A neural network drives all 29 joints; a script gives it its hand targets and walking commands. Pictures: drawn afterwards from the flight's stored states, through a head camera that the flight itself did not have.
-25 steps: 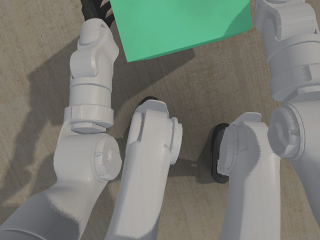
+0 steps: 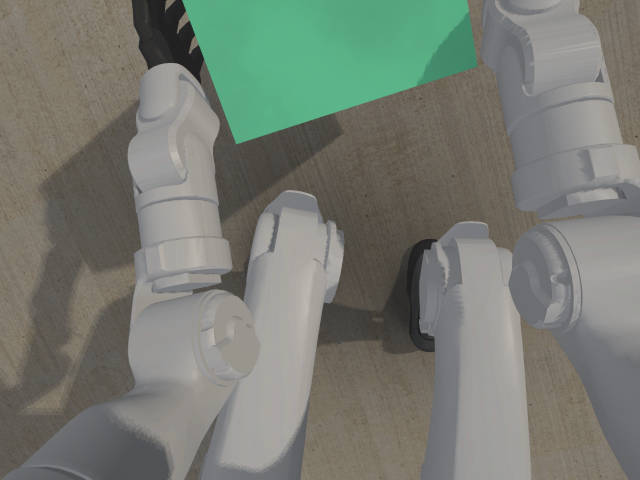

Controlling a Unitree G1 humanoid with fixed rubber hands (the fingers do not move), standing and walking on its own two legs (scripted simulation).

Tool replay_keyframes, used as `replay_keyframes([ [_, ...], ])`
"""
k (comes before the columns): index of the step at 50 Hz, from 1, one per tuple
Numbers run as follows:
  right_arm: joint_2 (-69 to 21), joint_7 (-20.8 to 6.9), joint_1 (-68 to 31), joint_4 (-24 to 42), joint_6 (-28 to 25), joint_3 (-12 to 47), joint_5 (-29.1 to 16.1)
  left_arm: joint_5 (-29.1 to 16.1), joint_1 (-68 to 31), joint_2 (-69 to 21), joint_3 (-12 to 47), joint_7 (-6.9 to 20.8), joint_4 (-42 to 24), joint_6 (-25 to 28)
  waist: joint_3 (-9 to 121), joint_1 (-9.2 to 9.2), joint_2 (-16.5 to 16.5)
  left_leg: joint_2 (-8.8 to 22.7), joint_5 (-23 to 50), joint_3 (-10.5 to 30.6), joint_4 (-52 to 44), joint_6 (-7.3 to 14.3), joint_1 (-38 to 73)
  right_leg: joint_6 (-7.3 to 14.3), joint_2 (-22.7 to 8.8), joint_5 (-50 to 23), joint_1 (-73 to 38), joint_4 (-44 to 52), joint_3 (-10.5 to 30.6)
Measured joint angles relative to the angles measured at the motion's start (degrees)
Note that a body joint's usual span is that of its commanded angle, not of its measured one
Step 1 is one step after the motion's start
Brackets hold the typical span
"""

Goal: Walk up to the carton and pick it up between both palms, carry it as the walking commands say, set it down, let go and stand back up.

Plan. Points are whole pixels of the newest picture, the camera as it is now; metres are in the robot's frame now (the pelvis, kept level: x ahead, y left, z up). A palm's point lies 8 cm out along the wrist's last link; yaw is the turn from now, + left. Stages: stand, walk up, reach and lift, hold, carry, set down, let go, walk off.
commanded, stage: reach and lift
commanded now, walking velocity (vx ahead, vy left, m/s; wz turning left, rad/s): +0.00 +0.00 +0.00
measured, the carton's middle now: (328, 6) +0.54 +0.11 -0.22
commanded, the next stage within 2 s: none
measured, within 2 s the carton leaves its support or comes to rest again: neither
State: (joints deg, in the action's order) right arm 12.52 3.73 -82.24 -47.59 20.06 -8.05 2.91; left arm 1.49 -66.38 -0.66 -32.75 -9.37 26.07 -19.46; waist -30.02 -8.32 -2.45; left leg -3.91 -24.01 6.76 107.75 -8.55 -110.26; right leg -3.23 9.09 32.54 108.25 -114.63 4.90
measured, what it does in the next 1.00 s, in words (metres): rises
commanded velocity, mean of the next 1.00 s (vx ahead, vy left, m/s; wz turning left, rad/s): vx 0.00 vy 0.00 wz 0.00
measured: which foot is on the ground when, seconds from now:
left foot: down 0.00-1.00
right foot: down 0.00-1.00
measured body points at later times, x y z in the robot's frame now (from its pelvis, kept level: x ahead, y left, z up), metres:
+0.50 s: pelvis -0.02 +0.01 +0.04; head +0.32 +0.05 +0.33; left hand +0.46 +0.24 -0.08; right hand +0.56 -0.04 -0.07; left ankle +0.17 +0.16 -0.41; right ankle +0.13 -0.12 -0.41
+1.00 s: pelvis -0.01 +0.00 +0.09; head +0.31 +0.05 +0.40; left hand +0.44 +0.24 -0.02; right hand +0.54 -0.05 -0.01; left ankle +0.17 +0.16 -0.41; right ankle +0.13 -0.12 -0.41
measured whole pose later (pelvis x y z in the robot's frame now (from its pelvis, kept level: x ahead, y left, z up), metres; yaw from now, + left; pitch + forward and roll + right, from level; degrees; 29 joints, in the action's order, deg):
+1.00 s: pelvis -0.01 +0.00 +0.09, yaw +0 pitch +19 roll +0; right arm 9.5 1.1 -73.0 -37.9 25.5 -12.0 4.6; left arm 2.6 -58.4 -4.8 -29.8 -11.1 15.6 -26.2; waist -30.0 -8.2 -1.6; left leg -5.1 -20.9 9.4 91.5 -7.8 -89.3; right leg -3.1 8.7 28.6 86.5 -96.5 4.8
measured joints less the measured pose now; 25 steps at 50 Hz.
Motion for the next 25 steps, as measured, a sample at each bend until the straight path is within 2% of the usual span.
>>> replay_keyframes([
  [6, 0.34, 0.63, 3.78, 3.74, 1.15, 2.58, -2.25, -1.63, 3.09, -0.18, 2.33, -1.00, -3.47, -1.94, -0.06, -0.11, -0.13, 0.02, 0.31, 0.24, -1.53, 0.25, 2.40, -0.28, 0.16, -0.53, -2.56, 1.97, 0.03],
  [10, -0.03, 0.00, 3.55, 3.88, 1.93, 0.61, -1.43, -1.25, 2.29, -0.67, 1.60, -0.96, -3.65, -2.91, 0.02, 0.07, 0.09, -0.40, 1.11, 0.31, -2.65, 0.48, 4.04, -0.56, -0.08, -1.15, -4.47, 3.24, 0.17],
  [13, -0.24, -1.05, 2.09, 2.03, 1.94, -2.11, 0.74, 0.43, 0.64, -0.96, 1.00, -0.89, -1.91, -2.95, 0.15, 0.04, 0.40, -0.65, 1.86, 0.50, -3.70, 0.71, 5.08, -0.62, -0.25, -1.78, -5.70, 4.49, 0.10],
  [20, -0.20, -2.87, 0.60, 1.42, 2.63, -5.06, 3.03, 3.10, -0.97, -2.19, 0.11, -0.96, -2.69, -4.31, 0.13, 0.07, 0.09, -0.99, 2.92, 1.10, -6.58, 0.87, 7.23, -0.71, -0.45, -2.97, -8.04, 7.78, -0.11],
  [23, -0.24, -2.67, 2.16, 4.09, 3.20, -3.55, 1.70, 2.28, 0.73, -2.50, 1.07, -1.36, -6.12, -5.51, 0.03, 0.16, -0.21, -0.85, 2.95, 1.33, -7.67, 0.84, 8.43, -0.79, -0.33, -3.23, -9.24, 9.11, -0.17],
  [25, -0.68, -2.66, 2.59, 4.06, 3.38, -4.22, 1.66, 2.87, 1.23, -2.82, 0.90, -1.12, -6.01, -5.46, 0.27, 0.09, -0.06, -0.89, 2.89, 1.26, -8.29, 0.96, 9.31, -0.77, -0.37, -3.18, -10.11, 9.70, -0.02],
])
